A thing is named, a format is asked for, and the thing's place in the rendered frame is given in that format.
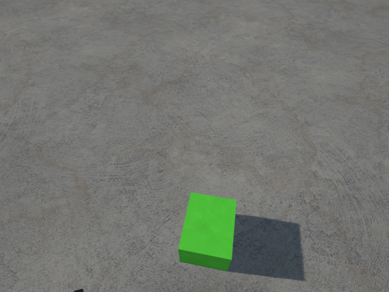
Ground carton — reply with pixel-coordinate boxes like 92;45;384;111
178;192;236;271

